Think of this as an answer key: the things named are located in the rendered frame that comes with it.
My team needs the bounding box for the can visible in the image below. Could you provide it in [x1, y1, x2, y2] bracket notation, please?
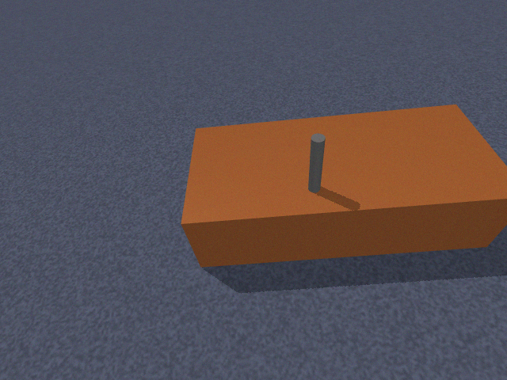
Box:
[308, 134, 326, 193]

